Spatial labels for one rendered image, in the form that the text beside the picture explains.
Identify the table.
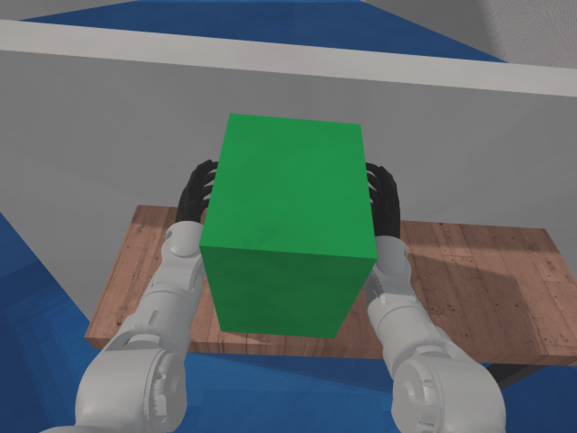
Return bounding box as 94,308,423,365
85,205,577,390

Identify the robot left hand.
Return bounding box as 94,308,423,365
175,160,218,224

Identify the robot right forearm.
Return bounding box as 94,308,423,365
362,235,506,427

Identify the robot left forearm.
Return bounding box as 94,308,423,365
75,221,206,421

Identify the robot right upper arm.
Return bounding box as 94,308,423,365
391,355,506,433

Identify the robot right hand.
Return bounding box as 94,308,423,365
365,162,400,239

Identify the robot left upper arm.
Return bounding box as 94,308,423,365
40,348,188,433

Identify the carton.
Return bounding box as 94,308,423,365
199,114,378,338

